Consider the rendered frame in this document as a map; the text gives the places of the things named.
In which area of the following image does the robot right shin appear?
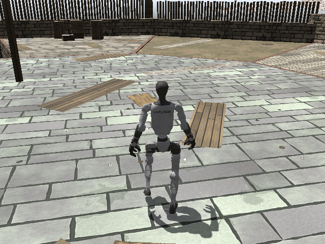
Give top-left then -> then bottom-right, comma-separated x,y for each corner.
170,172 -> 179,207

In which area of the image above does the robot left upper arm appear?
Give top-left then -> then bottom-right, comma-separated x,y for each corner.
138,103 -> 152,132

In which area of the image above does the left robot hand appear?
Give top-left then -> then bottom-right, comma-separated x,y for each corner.
129,144 -> 141,157

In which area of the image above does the right robot hand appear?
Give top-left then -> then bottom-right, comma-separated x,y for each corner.
184,139 -> 196,150

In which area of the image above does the left robot forearm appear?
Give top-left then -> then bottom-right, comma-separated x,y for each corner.
131,124 -> 142,146

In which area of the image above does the robot right upper arm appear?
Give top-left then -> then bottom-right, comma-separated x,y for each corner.
173,103 -> 188,130

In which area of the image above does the right robot forearm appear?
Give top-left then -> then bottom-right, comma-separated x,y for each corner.
183,122 -> 194,141

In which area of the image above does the left robot thigh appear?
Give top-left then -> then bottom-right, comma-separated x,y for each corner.
145,141 -> 156,165

